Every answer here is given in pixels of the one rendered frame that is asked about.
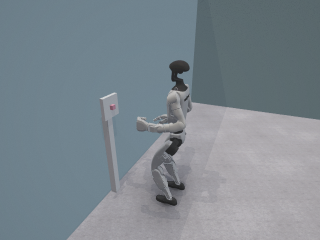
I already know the left robot hand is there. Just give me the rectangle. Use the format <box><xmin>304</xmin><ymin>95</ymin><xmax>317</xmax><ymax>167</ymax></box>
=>
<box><xmin>136</xmin><ymin>116</ymin><xmax>148</xmax><ymax>132</ymax></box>

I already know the left robot upper arm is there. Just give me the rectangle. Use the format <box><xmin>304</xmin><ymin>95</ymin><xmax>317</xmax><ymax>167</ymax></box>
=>
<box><xmin>167</xmin><ymin>91</ymin><xmax>186</xmax><ymax>131</ymax></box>

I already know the right robot hand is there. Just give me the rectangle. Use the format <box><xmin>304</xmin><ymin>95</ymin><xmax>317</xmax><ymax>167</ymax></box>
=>
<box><xmin>153</xmin><ymin>114</ymin><xmax>168</xmax><ymax>125</ymax></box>

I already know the robot left forearm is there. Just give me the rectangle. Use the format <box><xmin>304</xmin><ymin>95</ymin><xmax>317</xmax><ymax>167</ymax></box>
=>
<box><xmin>147</xmin><ymin>121</ymin><xmax>184</xmax><ymax>134</ymax></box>

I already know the left robot thigh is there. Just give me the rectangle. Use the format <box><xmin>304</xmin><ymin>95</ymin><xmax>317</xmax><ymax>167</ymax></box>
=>
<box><xmin>151</xmin><ymin>139</ymin><xmax>179</xmax><ymax>175</ymax></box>

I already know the robot right shin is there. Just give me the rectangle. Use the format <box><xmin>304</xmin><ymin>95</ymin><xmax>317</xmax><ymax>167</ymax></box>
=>
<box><xmin>163</xmin><ymin>158</ymin><xmax>180</xmax><ymax>185</ymax></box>

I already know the panel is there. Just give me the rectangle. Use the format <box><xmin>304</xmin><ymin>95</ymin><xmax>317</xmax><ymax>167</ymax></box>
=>
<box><xmin>99</xmin><ymin>92</ymin><xmax>120</xmax><ymax>193</ymax></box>

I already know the right robot upper arm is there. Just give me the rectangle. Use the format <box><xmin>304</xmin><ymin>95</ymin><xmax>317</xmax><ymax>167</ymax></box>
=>
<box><xmin>185</xmin><ymin>84</ymin><xmax>193</xmax><ymax>113</ymax></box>

